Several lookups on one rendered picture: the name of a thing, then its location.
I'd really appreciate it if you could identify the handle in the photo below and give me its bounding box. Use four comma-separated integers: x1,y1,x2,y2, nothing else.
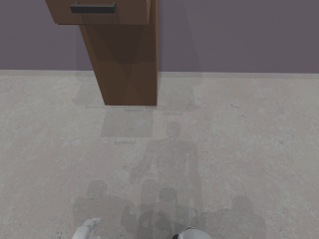
70,1,117,14

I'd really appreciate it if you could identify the drawer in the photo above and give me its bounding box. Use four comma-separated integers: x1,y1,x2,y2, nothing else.
45,0,151,26

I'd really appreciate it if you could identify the left robot hand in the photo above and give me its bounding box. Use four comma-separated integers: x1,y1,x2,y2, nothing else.
72,217,102,239

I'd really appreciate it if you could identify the right robot shin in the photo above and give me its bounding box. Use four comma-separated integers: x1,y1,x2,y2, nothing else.
183,226,195,232

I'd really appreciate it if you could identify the cabinet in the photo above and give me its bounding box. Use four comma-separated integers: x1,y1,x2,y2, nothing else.
79,0,159,107

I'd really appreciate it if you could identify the right robot thigh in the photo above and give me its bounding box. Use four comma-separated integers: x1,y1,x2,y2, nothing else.
177,228,212,239

